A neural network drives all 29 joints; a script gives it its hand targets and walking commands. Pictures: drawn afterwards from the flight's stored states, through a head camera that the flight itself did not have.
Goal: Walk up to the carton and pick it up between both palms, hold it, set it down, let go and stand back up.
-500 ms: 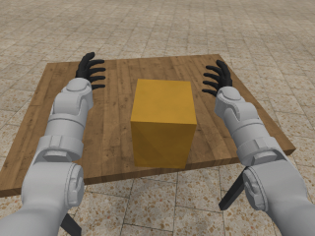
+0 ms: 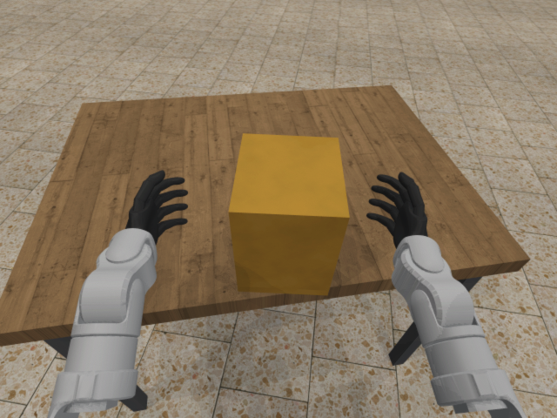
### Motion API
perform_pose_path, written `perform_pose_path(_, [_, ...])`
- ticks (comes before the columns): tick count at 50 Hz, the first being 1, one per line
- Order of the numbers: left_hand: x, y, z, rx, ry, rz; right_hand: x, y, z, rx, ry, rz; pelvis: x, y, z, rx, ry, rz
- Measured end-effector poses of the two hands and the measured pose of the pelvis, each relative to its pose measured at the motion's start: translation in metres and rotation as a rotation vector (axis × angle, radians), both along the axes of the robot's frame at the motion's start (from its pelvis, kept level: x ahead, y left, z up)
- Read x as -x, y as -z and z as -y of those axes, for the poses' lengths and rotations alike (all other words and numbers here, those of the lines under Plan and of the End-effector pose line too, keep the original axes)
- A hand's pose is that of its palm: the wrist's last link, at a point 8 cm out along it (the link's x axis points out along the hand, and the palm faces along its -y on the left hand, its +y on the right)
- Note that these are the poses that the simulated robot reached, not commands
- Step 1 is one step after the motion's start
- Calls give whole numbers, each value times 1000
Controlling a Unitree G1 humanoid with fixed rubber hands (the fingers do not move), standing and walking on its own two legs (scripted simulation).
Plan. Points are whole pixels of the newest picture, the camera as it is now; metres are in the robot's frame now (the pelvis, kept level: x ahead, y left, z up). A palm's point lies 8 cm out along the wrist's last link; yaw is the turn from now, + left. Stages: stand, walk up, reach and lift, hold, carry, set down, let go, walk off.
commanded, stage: set down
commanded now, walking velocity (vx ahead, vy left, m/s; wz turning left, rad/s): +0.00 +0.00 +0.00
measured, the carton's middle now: (286, 217) +0.43 -0.03 +0.03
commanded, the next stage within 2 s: let go in 1.96 s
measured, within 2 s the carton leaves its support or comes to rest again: neither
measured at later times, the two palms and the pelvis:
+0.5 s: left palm (130, 300) +0.28 +0.19 +0.06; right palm (412, 295) +0.26 -0.18 +0.06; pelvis +0.03 +0.00 +0.00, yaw +1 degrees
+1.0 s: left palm (126, 364) +0.21 +0.20 +0.00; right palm (408, 344) +0.21 -0.18 +0.01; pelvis +0.03 +0.01 +0.00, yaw +0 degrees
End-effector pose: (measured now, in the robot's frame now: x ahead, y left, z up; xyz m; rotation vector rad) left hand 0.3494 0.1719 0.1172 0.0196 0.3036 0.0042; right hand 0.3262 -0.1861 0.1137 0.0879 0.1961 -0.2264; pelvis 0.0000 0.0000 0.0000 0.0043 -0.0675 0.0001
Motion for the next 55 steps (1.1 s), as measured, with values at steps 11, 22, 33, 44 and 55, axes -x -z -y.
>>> perform_pose_path(11, [37, 35, -10, 6, -29, -43, 37, 29, -4, 2, -5, -38, -11, -1, 4, -2, 0, 12])
perform_pose_path(22, [64, 53, -19, -6, -29, -9, 61, 46, -1, 42, -28, -50, -25, -2, 3, 3, -7, 0])
perform_pose_path(33, [95, 79, -23, -12, -26, -18, 90, 71, -4, 53, -28, -90, -38, -3, -4, 12, -9, -1])
perform_pose_path(44, [128, 106, -26, -18, -26, -44, 115, 96, -6, 73, -26, -141, -37, -3, -10, 18, -5, 7])
perform_pose_path(55, [135, 119, -34, -34, -61, -138, 111, 109, -5, 86, -66, -197, -36, -3, -13, 12, 5, 10])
